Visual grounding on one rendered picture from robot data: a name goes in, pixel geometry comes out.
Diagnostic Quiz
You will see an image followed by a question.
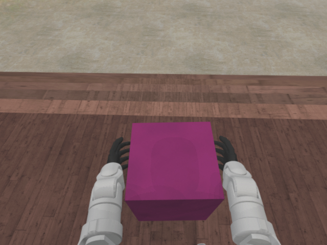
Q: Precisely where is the carton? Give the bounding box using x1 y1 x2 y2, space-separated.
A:
125 121 225 221

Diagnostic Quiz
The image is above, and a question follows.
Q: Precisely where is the left robot hand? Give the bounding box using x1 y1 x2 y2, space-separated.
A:
107 137 130 170

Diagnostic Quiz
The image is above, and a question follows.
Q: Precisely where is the robot left forearm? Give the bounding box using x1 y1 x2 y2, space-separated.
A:
77 162 125 245

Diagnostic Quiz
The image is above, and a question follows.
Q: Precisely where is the right robot hand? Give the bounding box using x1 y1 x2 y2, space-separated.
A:
214 136 238 171

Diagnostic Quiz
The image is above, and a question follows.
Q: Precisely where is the robot right forearm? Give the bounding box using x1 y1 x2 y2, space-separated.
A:
222 161 281 245

